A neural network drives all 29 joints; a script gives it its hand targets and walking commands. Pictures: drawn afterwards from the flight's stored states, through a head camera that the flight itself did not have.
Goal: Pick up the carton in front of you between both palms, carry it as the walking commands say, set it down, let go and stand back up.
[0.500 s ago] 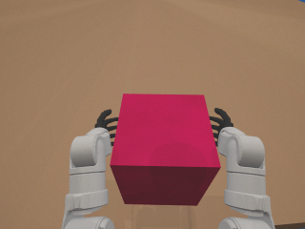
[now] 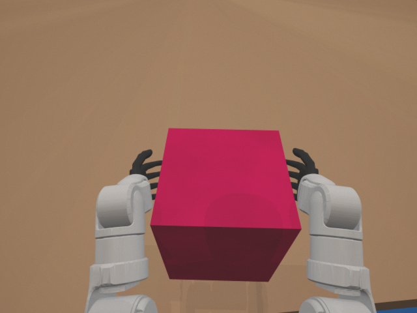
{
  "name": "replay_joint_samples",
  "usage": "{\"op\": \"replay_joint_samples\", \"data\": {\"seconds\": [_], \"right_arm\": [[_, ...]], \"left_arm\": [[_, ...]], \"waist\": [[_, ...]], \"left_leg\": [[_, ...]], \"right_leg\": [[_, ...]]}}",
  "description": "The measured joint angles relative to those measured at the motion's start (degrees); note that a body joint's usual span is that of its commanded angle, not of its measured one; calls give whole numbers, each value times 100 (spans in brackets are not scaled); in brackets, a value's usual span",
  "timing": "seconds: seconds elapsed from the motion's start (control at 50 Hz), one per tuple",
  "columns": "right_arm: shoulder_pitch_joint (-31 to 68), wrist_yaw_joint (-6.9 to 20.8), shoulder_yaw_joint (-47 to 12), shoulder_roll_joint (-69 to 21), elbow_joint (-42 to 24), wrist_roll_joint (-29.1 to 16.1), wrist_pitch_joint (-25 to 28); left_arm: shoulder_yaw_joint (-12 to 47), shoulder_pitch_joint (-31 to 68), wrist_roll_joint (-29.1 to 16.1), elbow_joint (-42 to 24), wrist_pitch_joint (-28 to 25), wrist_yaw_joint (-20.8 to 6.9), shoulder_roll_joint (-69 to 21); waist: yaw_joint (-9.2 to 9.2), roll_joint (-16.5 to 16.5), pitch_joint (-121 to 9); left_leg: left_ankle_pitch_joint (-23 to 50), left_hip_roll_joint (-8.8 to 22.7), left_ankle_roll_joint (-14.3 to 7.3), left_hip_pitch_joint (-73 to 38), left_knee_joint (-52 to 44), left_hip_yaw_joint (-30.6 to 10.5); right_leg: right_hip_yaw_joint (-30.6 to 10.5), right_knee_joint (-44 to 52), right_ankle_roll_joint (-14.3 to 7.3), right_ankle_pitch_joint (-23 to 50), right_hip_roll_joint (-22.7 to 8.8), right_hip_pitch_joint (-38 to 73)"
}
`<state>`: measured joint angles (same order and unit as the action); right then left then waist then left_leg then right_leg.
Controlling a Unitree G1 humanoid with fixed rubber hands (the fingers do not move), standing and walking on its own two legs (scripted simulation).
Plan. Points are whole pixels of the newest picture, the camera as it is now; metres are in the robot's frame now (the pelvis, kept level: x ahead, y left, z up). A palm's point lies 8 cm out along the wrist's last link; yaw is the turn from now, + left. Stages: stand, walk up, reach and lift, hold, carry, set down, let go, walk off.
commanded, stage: carry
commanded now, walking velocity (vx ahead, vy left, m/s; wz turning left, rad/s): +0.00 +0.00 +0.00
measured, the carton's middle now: (221, 209) +0.33 +0.00 +0.05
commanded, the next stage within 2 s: none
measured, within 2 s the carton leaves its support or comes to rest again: neither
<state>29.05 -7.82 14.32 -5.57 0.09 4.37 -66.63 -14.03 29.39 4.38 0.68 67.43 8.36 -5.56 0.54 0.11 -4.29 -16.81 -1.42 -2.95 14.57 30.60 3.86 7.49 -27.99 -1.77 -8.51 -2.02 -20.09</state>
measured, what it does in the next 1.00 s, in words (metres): climbs: left foot 0.12 m higher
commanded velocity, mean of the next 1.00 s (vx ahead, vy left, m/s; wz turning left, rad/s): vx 0.48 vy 0.00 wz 0.00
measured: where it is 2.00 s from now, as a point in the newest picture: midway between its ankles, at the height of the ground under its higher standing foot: (177, 179)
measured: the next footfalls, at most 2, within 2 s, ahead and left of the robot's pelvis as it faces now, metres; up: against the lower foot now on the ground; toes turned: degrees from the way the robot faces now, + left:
left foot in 0.80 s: +0.48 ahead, +0.15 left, +0.12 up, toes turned +5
right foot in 1.46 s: +0.86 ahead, +0.11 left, +0.12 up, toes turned -2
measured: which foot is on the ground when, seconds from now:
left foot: down 0.00-0.34, up 0.36-0.78, down 0.80-1.00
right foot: down 0.00-0.82, up 0.84-1.00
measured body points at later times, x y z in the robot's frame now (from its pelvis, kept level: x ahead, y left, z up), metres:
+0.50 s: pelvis +0.08 -0.02 +0.00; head +0.08 -0.02 +0.45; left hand +0.43 +0.14 +0.15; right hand +0.44 -0.17 +0.15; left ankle +0.06 +0.09 -0.64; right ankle +0.05 -0.10 -0.73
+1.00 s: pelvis +0.36 +0.11 +0.07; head +0.46 +0.12 +0.51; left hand +0.75 +0.24 +0.17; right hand +0.72 -0.07 +0.18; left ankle +0.44 +0.15 -0.61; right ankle +0.30 -0.04 -0.49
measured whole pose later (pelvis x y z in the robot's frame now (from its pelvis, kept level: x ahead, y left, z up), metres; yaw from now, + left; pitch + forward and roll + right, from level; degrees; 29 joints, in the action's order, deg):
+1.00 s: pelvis +0.36 +0.11 +0.07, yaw -1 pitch +3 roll -1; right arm 33.5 -10.2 16.4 -6.5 -13.1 -1.2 -66.8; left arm -16.8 34.7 2.6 -15.2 70.2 9.7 -7.0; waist 4.0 1.0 8.6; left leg -20.3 -1.5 -8.5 34.7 51.1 9.6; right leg -3.8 -90.5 -3.6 -17.0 0.9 -39.6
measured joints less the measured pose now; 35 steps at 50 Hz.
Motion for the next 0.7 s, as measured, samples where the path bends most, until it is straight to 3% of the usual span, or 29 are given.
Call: {"op": "replay_joint_samples", "data": {"seconds": [0.12, 0.2, 0.26, 0.3, 0.32, 0.34, 0.42, 0.58, 0.66, 0.7], "right_arm": [[53, 5, -6, 18, -80, -21, -22], [87, -43, -89, 9, -191, -36, -120], [182, -114, -120, 13, -319, -102, -196], [271, -156, -144, 86, -383, -150, -310], [344, -179, -144, 147, -360, -185, -352], [390, -191, -132, 225, -365, -228, -398], [530, -204, 60, 267, -406, -310, -542], [756, -199, 275, 146, -711, -244, -613], [714, -175, 257, 191, -759, -229, -639], [755, -173, 289, 148, -667, -194, -643]], "left_arm": [[60, -27, -10, -141, 6, 1, 18], [62, -16, -93, -293, 138, 11, 103], [20, 119, -198, -396, 235, 33, 183], [31, 258, -265, -350, 286, 47, 239], [27, 356, -274, -281, 298, 54, 248], [25, 458, -274, -200, 297, 76, 227], [80, 573, -257, -200, 377, 154, 183], [-13, 748, -391, -471, 410, 190, 174], [-3, 782, -377, -411, 387, 191, 143], [-10, 744, -377, -394, 410, 192, 161]], "waist": [[-15, 20, 35], [27, -72, -111], [40, -96, -219], [-35, -136, -298], [-80, -183, -312], [-122, -225, -308], [-276, -45, -207], [-346, -110, -29], [-474, -119, -119], [-514, -131, -126]], "left_leg": [[-48, 24, -2, -3, 73, 21], [-254, 80, -92, 85, 261, 3], [-359, 93, -79, 136, 345, -7], [-459, 134, -2, 140, 410, 7], [-556, 193, 45, 162, 529, -3], [-641, 257, 25, 252, 781, -32], [-1124, 176, 32, 1171, 2710, -41], [-592, 517, 34, 3110, 4903, -75], [-1409, 620, -57, 4212, 6704, -218], [-1670, 713, -60, 4723, 7005, -176]], "right_leg": [[-17, -59, -16, -46, 21, -1], [-42, -748, -22, -1122, 73, -255], [-122, -1257, -54, -1381, 115, -381], [-70, -855, -111, -1378, 155, -164], [-21, -615, -135, -985, 202, -58], [32, -531, -152, -644, 251, -7], [-30, -423, -224, -856, 227, 139], [-138, 117, -91, -1041, 155, 750], [-261, 243, 59, -1366, 52, 1195], [-348, 397, 181, -1505, -67, 1490]]}}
